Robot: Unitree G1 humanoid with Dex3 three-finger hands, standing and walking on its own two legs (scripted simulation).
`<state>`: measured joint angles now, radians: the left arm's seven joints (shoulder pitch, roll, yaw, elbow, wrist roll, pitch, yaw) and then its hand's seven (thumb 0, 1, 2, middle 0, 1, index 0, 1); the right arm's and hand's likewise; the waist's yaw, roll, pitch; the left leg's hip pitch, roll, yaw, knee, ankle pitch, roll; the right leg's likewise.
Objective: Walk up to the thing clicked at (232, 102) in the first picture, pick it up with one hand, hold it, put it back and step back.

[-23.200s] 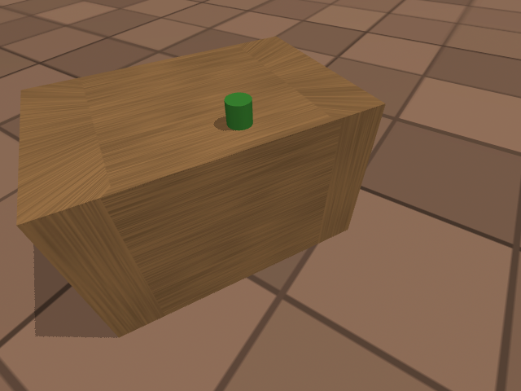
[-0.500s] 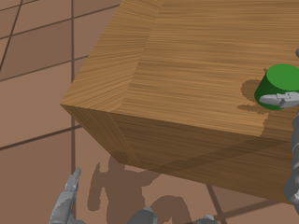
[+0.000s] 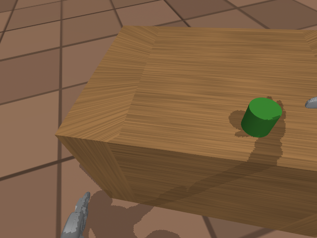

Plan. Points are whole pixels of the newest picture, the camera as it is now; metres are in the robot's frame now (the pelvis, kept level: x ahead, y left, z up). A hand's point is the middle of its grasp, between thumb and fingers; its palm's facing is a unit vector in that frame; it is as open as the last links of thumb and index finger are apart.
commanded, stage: sink last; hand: right
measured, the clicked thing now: (259, 117) +0.50 -0.22 +0.01
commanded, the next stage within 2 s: home in 1.18 s
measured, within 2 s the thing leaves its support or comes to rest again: neither
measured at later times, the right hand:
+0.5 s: hand out of the picture +0.34 -0.32 +0.12, palm faces +0.37 +0.86 -0.35, open 17.5 cm
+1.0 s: hand out of the picture +0.15 -0.22 +0.11, palm faces +0.34 +0.88 -0.33, open 17.5 cm
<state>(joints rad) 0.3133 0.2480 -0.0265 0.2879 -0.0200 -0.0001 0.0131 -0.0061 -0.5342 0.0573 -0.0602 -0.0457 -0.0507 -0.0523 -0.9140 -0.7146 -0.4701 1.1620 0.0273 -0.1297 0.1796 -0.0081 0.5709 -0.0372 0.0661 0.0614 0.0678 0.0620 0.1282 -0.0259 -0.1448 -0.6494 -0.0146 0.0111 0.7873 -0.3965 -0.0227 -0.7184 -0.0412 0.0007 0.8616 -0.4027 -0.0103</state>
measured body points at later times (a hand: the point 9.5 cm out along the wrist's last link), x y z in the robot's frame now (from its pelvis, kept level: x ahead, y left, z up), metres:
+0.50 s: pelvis +0.01 -0.01 +0.02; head +0.02 +0.00 +0.47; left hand +0.17 +0.24 -0.03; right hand +0.31 -0.37 +0.14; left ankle -0.01 +0.14 -0.70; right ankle +0.00 -0.11 -0.70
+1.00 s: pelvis -0.01 +0.02 +0.02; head -0.03 +0.05 +0.47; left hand +0.17 +0.27 -0.04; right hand +0.13 -0.26 +0.13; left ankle -0.01 +0.14 -0.70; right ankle +0.00 -0.11 -0.70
